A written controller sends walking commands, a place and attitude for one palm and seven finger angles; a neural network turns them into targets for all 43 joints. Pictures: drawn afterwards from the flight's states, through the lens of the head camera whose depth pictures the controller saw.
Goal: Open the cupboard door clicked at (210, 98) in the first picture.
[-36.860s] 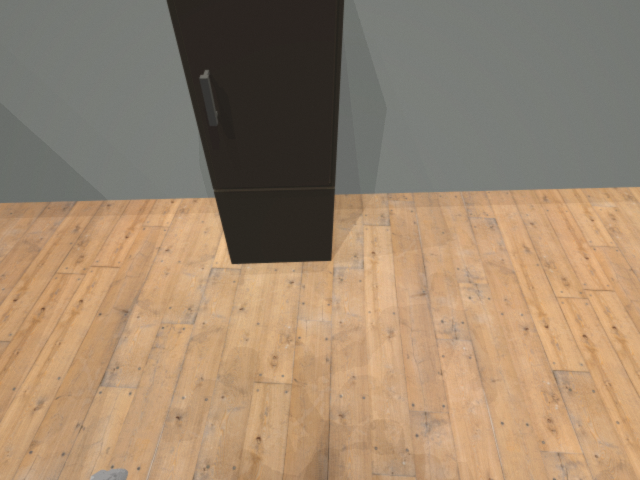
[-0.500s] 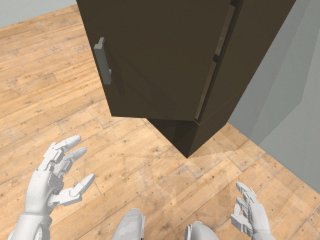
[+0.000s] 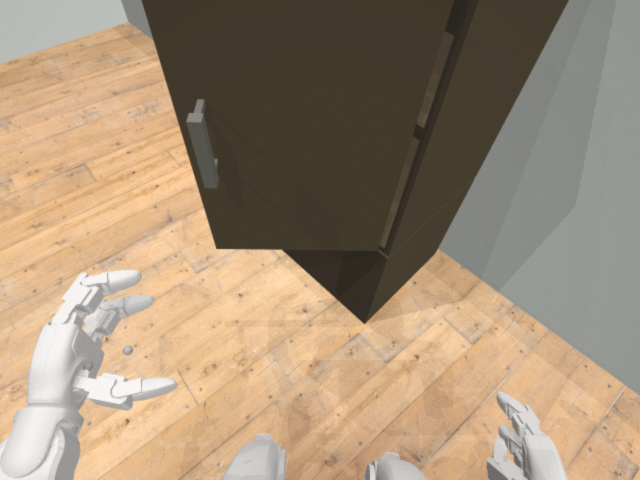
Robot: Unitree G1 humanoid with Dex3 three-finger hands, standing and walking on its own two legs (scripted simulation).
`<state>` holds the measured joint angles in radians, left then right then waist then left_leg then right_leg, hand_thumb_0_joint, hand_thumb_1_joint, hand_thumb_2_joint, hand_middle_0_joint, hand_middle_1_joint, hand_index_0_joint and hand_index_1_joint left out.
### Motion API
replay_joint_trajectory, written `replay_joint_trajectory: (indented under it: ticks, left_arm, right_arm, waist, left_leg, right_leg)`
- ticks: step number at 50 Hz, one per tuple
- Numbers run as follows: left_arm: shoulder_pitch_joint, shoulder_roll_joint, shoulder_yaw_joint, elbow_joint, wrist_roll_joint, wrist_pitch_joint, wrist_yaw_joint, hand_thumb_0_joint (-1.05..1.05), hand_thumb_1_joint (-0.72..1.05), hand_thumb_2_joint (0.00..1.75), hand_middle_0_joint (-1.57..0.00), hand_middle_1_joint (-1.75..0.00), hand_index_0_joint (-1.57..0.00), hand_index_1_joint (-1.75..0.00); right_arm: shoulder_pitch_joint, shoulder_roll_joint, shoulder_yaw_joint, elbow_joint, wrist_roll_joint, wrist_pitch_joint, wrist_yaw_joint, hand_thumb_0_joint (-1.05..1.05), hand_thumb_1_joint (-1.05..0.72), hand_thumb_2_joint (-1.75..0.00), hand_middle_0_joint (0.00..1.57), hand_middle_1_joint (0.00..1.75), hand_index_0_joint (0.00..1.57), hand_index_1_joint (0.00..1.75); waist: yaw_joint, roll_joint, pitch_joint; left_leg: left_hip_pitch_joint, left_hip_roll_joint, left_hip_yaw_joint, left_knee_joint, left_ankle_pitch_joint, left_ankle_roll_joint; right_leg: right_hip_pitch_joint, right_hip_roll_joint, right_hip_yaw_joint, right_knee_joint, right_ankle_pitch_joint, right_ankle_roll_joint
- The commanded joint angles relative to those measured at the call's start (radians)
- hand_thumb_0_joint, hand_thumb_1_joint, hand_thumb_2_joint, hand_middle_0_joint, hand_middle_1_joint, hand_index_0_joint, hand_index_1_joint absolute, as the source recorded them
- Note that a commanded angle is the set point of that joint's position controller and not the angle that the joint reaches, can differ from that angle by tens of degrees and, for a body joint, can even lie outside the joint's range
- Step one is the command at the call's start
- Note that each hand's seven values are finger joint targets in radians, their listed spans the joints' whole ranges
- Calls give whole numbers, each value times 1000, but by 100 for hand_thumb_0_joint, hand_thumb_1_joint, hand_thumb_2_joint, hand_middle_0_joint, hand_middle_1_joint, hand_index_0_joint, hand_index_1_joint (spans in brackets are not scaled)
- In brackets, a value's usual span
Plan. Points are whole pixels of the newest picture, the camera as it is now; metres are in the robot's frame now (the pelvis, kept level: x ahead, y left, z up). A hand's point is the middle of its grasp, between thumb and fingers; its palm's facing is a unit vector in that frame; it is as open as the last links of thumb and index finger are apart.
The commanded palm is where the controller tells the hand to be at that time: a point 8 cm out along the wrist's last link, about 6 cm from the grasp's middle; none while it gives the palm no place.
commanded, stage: raise the hand with hooked fingers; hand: left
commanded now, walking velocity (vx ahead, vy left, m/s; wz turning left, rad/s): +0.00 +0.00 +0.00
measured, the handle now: (206, 145) +0.57 +0.22 +0.06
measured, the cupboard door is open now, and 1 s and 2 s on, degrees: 46 46 46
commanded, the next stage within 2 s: move the hooked fingers beside the handle in 0.98 s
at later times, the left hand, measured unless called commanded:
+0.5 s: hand (94, 295) +0.30 +0.28 +0.07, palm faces +0.10 -0.99 -0.05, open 14.0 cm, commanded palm +0.27 +0.32 +0.07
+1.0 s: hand (109, 296) +0.30 +0.26 +0.06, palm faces +0.10 -1.00 -0.02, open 14.0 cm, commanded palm +0.27 +0.31 +0.07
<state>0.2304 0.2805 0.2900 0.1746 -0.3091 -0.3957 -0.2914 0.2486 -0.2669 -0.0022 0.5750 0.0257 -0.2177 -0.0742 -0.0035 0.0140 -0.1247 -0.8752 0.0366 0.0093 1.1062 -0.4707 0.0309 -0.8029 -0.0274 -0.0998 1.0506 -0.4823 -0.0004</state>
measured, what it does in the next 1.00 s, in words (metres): stands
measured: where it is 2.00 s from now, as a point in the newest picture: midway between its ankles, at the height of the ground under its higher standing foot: outside the picture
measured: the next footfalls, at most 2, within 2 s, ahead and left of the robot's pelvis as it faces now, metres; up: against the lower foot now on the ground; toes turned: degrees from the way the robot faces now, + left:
none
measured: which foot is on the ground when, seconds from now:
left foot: down 0.00-1.00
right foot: down 0.00-1.00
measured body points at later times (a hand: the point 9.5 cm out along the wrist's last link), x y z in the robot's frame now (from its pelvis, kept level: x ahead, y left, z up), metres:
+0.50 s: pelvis +0.01 +0.00 +0.01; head +0.07 +0.02 +0.46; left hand +0.28 +0.33 +0.07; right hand +0.16 -0.24 -0.07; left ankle +0.04 +0.10 -0.66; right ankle +0.02 -0.13 -0.66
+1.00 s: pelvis +0.01 -0.01 +0.01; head +0.07 +0.00 +0.46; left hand +0.29 +0.32 +0.07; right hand +0.16 -0.26 -0.07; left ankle +0.04 +0.10 -0.66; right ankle +0.02 -0.13 -0.66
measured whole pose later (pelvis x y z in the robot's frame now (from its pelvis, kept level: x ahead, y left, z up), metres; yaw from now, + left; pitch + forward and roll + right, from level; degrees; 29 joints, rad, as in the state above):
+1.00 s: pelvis +0.01 -0.01 +0.01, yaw +0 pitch +13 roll -2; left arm -0.02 0.37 0.43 0.45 -0.34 -0.35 -0.44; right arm 0.28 -0.27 0.03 0.57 0.03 -0.17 -0.07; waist -0.01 0.02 -0.11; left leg -0.80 0.05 0.02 1.02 -0.45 0.02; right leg -0.74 -0.01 -0.09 0.97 -0.46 -0.01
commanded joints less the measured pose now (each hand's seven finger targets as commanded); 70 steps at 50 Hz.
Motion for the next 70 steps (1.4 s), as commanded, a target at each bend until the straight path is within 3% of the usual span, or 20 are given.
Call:
replay_joint_trajectory:
  ticks: [1,3,5,17,19,23,25,28,31,33,38,41,45,50,53,57,59,63,68,70]
  left_arm:
    - [-133,182,97,-174,-18,-55,-16,0,-43,33,-29,-115,-29,-115]
    - [-170,197,105,-149,-23,-41,-35,0,-48,31,-30,-118,-30,-118]
    - [-206,208,111,-146,-23,-33,-46,0,-50,30,-30,-120,-30,-120]
    - [-352,301,186,-33,-43,1,-106,0,-50,30,-30,-120,-30,-120]
    - [-372,314,198,-19,-43,3,-119,0,-50,30,-30,-120,-30,-120]
    - [-415,354,228,30,-48,5,-138,0,-50,30,-30,-120,-30,-120]
    - [-421,342,220,42,-50,5,-146,0,-50,30,-30,-120,-30,-120]
    - [-382,318,210,76,-63,8,-160,0,-50,30,-30,-120,-30,-120]
    - [-389,323,214,83,-60,8,-154,0,-50,30,-30,-120,-30,-120]
    - [-408,352,235,53,-55,-6,-147,0,-50,30,-30,-120,-30,-120]
    - [-418,357,243,44,-53,-36,-130,0,-50,30,-30,-120,-30,-120]
    - [-423,341,227,47,-53,-40,-133,0,-50,30,-30,-120,-30,-120]
    - [-416,327,221,95,-58,-26,-148,0,-50,30,-30,-120,-30,-120]
    - [-433,343,224,55,-55,-30,-151,0,-50,30,-30,-120,-30,-120]
    - [-424,344,230,66,-58,-30,-149,0,-50,30,-30,-120,-30,-120]
    - [-552,375,243,150,-56,-25,-159,0,-50,30,-30,-120,-30,-120]
    - [-611,385,240,169,-47,-26,-168,0,-50,30,-30,-120,-30,-120]
    - [-661,395,223,173,-35,-36,-189,0,-50,30,-30,-120,-30,-120]
    - [-617,420,264,263,-39,-6,-186,0,-50,30,-30,-120,-30,-120]
    - [-659,423,261,263,-35,-4,-177,0,-50,30,-30,-120,-30,-120]
  right_arm:
    - [-20,-134,-40,-145,1,-44,-10,0,-90,-90,20,30,20,30]
    - [-17,-139,-36,-150,2,-38,-11,0,-90,-90,20,30,20,30]
    - [-16,-141,-35,-151,3,-38,-13,0,-90,-90,20,30,20,30]
    - [7,-154,-27,-137,3,-29,-18,0,-90,-90,20,30,20,30]
    - [11,-154,-29,-132,5,-27,-17,0,-90,-90,20,30,20,30]
    - [26,-160,-28,-128,6,-22,-18,0,-90,-90,20,30,20,30]
    - [30,-159,-30,-129,7,-20,-17,0,-90,-90,20,30,20,30]
    - [32,-161,-34,-133,8,-16,-11,0,-90,-90,20,30,20,30]
    - [29,-162,-37,-139,9,-10,-7,0,-90,-90,20,30,20,30]
    - [33,-162,-38,-140,6,-8,-5,0,-90,-90,20,30,20,30]
    - [28,-158,-36,-137,4,-1,-6,0,-90,-90,20,30,20,30]
    - [23,-153,-36,-135,8,0,-9,0,-90,-90,20,30,20,30]
    - [20,-153,-32,-135,9,5,-13,0,-90,-90,20,30,20,30]
    - [16,-151,-32,-141,9,3,-15,0,-90,-90,20,30,20,30]
    - [16,-150,-28,-137,7,3,-13,0,-90,-90,20,30,20,30]
    - [21,-159,-26,-118,10,10,-25,0,-90,-90,20,30,20,30]
    - [21,-157,-24,-112,9,10,-29,0,-90,-90,20,30,20,30]
    - [38,-158,-27,-104,6,5,-31,0,-90,-90,20,30,20,30]
    - [56,-165,-30,-103,7,20,-21,0,-90,-90,20,30,20,30]
    - [57,-165,-33,-104,8,28,-18,0,-90,-90,20,30,20,30]
  waist:
    - [-1,93,-195]
    - [-5,67,-191]
    - [-4,99,-203]
    - [-1,68,-227]
    - [4,102,-247]
    - [5,77,-249]
    - [5,96,-256]
    - [4,59,-240]
    - [5,56,-218]
    - [8,68,-255]
    - [3,64,-252]
    - [-1,94,-238]
    - [-6,44,-213]
    - [1,87,-254]
    - [0,72,-243]
    - [-28,22,-189]
    - [-26,73,-215]
    - [-20,112,-296]
    - [-5,57,-295]
    - [-10,75,-285]
  left_leg:
    - [227,-27,-60,-226,157,-18]
    - [225,-27,-63,-228,157,-17]
    - [245,-26,-65,-235,158,-21]
    - [289,-23,-73,-249,251,-26]
    - [312,-23,-68,-253,267,-28]
    - [316,-22,-68,-258,303,-27]
    - [330,-22,-65,-263,302,-29]
    - [314,-24,-56,-259,313,-23]
    - [283,-28,-50,-262,265,-18]
    - [296,-28,-47,-257,287,-17]
    - [283,-29,-42,-255,261,-14]
    - [283,-30,-36,-254,241,-13]
    - [250,-31,-33,-248,222,-9]
    - [276,-31,-35,-247,235,-9]
    - [267,-30,-35,-240,252,-10]
    - [202,-27,-34,-219,181,-6]
    - [215,-30,-32,-218,177,-8]
    - [265,-26,-36,-206,243,-8]
    - [239,-25,-35,-208,278,-10]
    - [233,-24,-36,-212,270,-11]
  right_leg:
    - [76,48,23,-165,103,-25]
    - [82,53,24,-169,108,-25]
    - [80,53,23,-169,109,-25]
    - [122,59,20,-182,179,-31]
    - [123,56,24,-186,189,-30]
    - [141,58,25,-192,217,-31]
    - [134,57,25,-196,211,-29]
    - [150,58,27,-204,238,-27]
    - [149,55,33,-210,210,-25]
    - [167,55,39,-205,227,-27]
    - [171,55,48,-207,211,-25]
    - [164,52,55,-215,200,-24]
    - [170,53,60,-220,196,-20]
    - [177,52,63,-214,204,-22]
    - [180,55,63,-208,228,-23]
    - [140,54,77,-211,160,-18]
    - [138,49,82,-209,154,-20]
    - [146,51,79,-188,217,-26]
    - [159,54,69,-181,257,-22]
    - [145,51,66,-180,248,-22]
